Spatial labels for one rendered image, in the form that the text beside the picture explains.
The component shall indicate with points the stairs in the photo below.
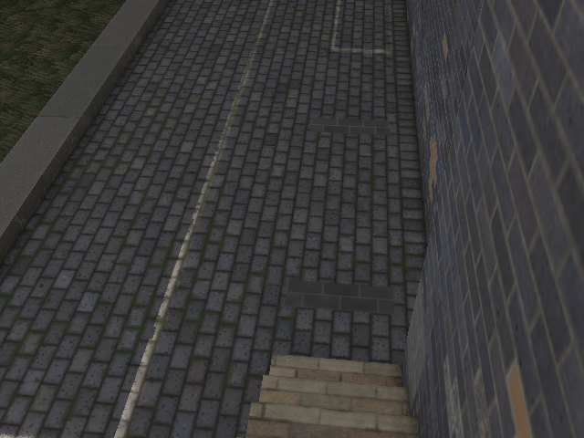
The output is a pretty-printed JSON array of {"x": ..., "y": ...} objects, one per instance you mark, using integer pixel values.
[{"x": 308, "y": 397}]

